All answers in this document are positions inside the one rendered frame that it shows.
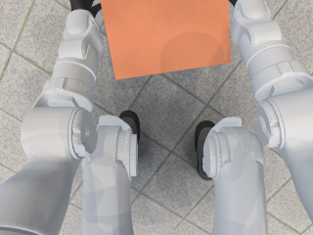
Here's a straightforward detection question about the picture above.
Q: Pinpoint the left robot hand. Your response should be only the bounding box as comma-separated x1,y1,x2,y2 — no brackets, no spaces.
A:
69,0,102,19

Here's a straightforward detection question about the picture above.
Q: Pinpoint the robot left upper arm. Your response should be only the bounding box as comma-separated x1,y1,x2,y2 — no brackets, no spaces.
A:
0,106,98,235

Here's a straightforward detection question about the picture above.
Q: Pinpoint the robot left thigh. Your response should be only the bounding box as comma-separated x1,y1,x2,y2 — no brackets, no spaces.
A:
81,125,138,235

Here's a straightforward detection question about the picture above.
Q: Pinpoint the robot left forearm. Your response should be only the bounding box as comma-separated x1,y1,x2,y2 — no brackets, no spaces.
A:
21,9,104,148

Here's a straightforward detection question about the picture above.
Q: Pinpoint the carton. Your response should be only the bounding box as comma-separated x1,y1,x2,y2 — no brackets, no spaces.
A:
100,0,232,80

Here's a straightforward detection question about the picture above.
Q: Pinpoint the robot right forearm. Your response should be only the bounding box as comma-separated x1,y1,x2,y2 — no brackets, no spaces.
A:
230,0,313,102

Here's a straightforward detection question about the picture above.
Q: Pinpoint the robot right upper arm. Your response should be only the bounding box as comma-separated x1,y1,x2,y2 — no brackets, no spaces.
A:
254,87,313,223

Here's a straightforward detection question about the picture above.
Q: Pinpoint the robot right shin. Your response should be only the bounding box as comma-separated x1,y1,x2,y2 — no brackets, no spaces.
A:
201,117,265,178

